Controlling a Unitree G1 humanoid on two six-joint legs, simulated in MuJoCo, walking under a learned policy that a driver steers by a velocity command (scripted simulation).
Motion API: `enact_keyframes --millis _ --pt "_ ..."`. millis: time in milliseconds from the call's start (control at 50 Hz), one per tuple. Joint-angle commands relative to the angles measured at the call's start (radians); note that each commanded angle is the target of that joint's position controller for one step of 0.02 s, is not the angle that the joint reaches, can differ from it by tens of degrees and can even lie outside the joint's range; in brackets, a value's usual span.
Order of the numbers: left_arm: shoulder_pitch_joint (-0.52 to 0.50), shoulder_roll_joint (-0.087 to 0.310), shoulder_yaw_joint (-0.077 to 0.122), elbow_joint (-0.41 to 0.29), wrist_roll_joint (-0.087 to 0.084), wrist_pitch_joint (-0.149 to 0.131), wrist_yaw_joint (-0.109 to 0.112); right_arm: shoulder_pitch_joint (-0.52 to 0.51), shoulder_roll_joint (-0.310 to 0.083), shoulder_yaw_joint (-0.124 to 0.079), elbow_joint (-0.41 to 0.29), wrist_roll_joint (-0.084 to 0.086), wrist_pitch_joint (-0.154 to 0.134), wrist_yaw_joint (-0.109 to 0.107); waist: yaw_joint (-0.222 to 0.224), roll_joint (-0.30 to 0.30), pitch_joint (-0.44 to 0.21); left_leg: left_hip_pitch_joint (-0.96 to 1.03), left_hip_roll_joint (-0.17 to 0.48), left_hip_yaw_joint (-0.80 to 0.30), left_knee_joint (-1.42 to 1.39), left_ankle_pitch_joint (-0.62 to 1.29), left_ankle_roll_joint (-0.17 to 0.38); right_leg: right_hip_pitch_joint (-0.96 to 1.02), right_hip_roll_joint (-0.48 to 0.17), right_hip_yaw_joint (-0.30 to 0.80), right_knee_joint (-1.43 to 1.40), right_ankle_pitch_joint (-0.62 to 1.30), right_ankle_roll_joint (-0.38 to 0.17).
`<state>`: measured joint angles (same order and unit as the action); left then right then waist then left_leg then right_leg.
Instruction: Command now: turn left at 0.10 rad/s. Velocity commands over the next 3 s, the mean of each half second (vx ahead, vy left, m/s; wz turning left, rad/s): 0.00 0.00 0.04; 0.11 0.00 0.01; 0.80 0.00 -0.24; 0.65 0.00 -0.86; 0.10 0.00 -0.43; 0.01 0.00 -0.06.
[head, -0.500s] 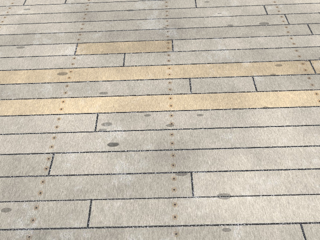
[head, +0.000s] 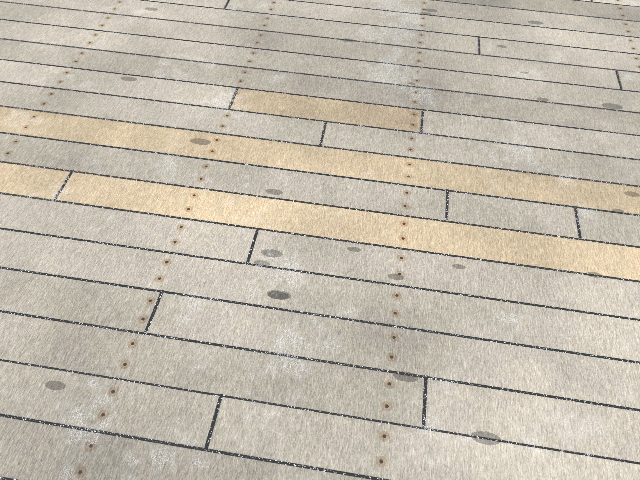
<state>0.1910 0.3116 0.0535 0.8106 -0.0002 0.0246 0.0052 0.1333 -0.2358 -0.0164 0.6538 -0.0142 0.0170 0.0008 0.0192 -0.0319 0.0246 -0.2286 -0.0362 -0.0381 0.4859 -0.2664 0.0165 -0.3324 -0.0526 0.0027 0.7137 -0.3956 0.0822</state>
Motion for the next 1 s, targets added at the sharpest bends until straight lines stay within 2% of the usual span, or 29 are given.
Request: enact_keyframes --millis 20,40,60,80,100,120,140,200,320,460,820,840,860,880,900,920,940,960,980,1000 --pt "0.003 0.046 0.001 -0.052 0.001 -0.017 -0.003 -0.035 -0.129 -0.035 -0.032 0.013 -0.008 -0.002 0.009 0.160 -0.096 0.060 0.211 -0.163 -0.068 0.461 0.161 0.110 0.009 -0.012 -0.246 0.192 -0.016" --pt "0.005 0.062 0.000 -0.051 0.015 -0.019 -0.002 -0.003 -0.119 -0.031 -0.013 0.013 -0.014 -0.001 0.007 0.129 -0.098 0.033 0.185 -0.162 -0.075 0.339 0.118 0.185 -0.005 0.017 -0.322 0.353 -0.033" --pt "0.004 0.120 0.009 -0.058 0.023 -0.020 0.004 0.032 -0.110 -0.028 -0.003 -0.004 -0.022 0.001 -0.025 0.051 -0.099 -0.004 0.132 -0.132 -0.055 0.192 0.070 0.241 -0.066 0.080 -0.310 0.529 -0.057" --pt "-0.023 0.165 0.022 -0.040 0.009 -0.018 0.006 0.073 -0.112 -0.031 0.005 -0.011 -0.026 0.003 -0.072 -0.060 -0.080 0.003 0.078 -0.077 -0.081 0.107 0.033 0.191 -0.061 0.060 -0.263 0.431 -0.102" --pt "-0.029 0.111 0.013 -0.046 0.004 -0.020 0.001 0.024 -0.138 -0.033 0.017 -0.014 -0.024 -0.001 -0.021 -0.032 -0.059 0.030 0.061 -0.055 -0.061 0.075 0.005 0.139 -0.044 0.058 -0.283 0.323 -0.117" --pt "-0.030 0.087 0.004 -0.038 0.012 -0.023 0.002 -0.002 -0.141 -0.038 0.018 -0.007 -0.020 -0.006 -0.016 -0.017 -0.043 0.024 0.059 -0.050 -0.051 0.070 0.005 0.124 -0.040 0.059 -0.295 0.278 -0.111" --pt "-0.033 0.084 0.002 -0.031 0.014 -0.028 0.003 -0.009 -0.127 -0.036 0.023 -0.003 -0.014 -0.013 -0.014 -0.021 -0.038 0.026 0.063 -0.051 -0.047 0.091 0.008 0.117 -0.033 0.056 -0.301 0.270 -0.102" --pt "-0.020 0.065 -0.008 -0.009 0.013 -0.043 0.008 0.010 -0.116 -0.038 0.048 -0.002 -0.001 -0.024 -0.011 -0.014 -0.032 0.029 0.061 -0.052 -0.049 0.122 0.001 0.117 -0.025 0.044 -0.300 0.259 -0.091" --pt "-0.026 0.061 -0.015 0.027 0.010 -0.045 0.016 0.041 -0.113 -0.045 0.117 0.002 -0.004 -0.032 -0.009 0.020 -0.024 0.030 0.060 -0.046 -0.056 0.146 -0.015 0.126 -0.016 0.040 -0.302 0.244 -0.098" --pt "-0.027 0.052 -0.021 0.080 0.007 -0.044 0.015 0.075 -0.117 -0.049 0.205 0.005 -0.006 -0.043 -0.011 0.035 -0.018 0.046 0.060 -0.039 -0.065 0.172 -0.027 0.136 -0.006 0.034 -0.311 0.261 -0.107" --pt "0.007 0.039 -0.029 0.185 0.002 -0.039 0.020 0.107 -0.100 -0.037 0.369 0.010 -0.006 -0.055 -0.014 0.027 0.000 0.055 0.058 -0.017 -0.086 0.178 -0.036 0.146 0.013 0.025 -0.332 0.293 -0.115" --pt "0.042 0.054 -0.022 0.202 -0.005 -0.035 0.024 0.136 -0.091 -0.036 0.387 0.017 -0.005 -0.055 -0.010 0.007 -0.045 0.053 0.017 0.034 -0.042 -0.031 -0.027 0.170 0.026 0.022 -0.344 0.039 -0.133" --pt "0.069 0.091 -0.008 0.207 -0.018 -0.031 0.027 0.133 -0.095 -0.039 0.383 0.027 -0.007 -0.053 0.002 -0.035 -0.013 -0.028 -0.012 0.068 0.031 -0.250 -0.016 0.153 -0.009 0.088 -0.385 -0.278 -0.170" --pt "0.120 0.130 0.005 0.212 -0.026 -0.034 0.027 0.077 -0.101 -0.041 0.353 0.029 -0.019 -0.048 0.032 -0.095 0.045 -0.158 -0.010 0.082 0.136 -0.331 -0.009 0.145 -0.112 0.245 -0.472 -0.515 -0.228" --pt "0.143 0.141 0.010 0.200 -0.027 -0.046 0.030 0.004 -0.086 -0.037 0.311 0.027 -0.042 -0.033 0.053 -0.180 0.075 -0.258 0.008 0.095 0.305 -0.262 -0.009 0.180 -0.212 0.364 -0.557 -0.536 -0.275" --pt "0.150 0.180 0.024 0.206 -0.021 -0.062 0.030 -0.041 -0.074 -0.035 0.275 0.045 -0.060 -0.025 0.055 -0.231 0.140 -0.376 0.073 0.038 0.447 -0.237 0.006 0.133 -0.348 0.565 -0.651 -0.555 -0.348" --pt "0.106 0.150 0.019 0.182 -0.012 -0.083 0.028 -0.051 -0.091 -0.040 0.267 0.052 -0.077 -0.020 0.028 -0.152 0.159 -0.427 0.128 -0.007 0.538 -0.217 0.018 0.119 -0.373 0.595 -0.657 -0.455 -0.346" --pt "0.045 0.110 0.009 0.156 -0.013 -0.099 0.026 -0.026 -0.080 -0.039 0.271 0.051 -0.092 -0.012 -0.009 -0.095 0.131 -0.443 0.161 -0.029 0.543 -0.169 0.031 0.133 -0.350 0.526 -0.629 -0.345 -0.309" --pt "0.018 0.087 0.004 0.133 -0.028 -0.106 0.021 0.013 -0.074 -0.039 0.282 0.048 -0.102 -0.005 -0.026 -0.075 0.088 -0.382 0.163 -0.007 0.452 -0.165 0.037 0.135 -0.292 0.408 -0.620 -0.254 -0.267" --pt "0.001 0.106 0.011 0.122 -0.040 -0.106 0.021 0.036 -0.074 -0.041 0.292 0.041 -0.113 -0.004 -0.039 -0.075 0.053 -0.273 0.147 0.027 0.336 -0.134 0.036 0.104 -0.236 0.302 -0.620 -0.180 -0.231"
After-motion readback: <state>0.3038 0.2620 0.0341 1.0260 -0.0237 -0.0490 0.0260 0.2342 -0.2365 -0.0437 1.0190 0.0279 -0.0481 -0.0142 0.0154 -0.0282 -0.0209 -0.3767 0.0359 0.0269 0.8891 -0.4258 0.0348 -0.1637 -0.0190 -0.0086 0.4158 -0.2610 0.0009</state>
